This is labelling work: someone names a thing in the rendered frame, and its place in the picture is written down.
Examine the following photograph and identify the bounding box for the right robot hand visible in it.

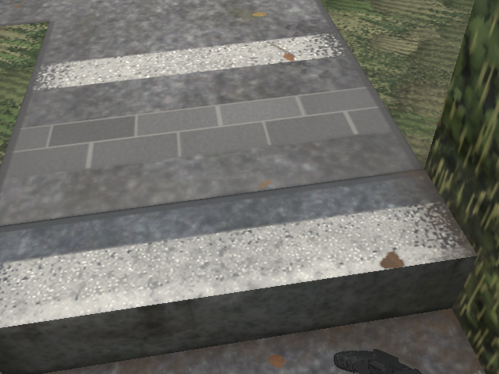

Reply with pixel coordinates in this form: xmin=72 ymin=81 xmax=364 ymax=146
xmin=334 ymin=349 xmax=422 ymax=374

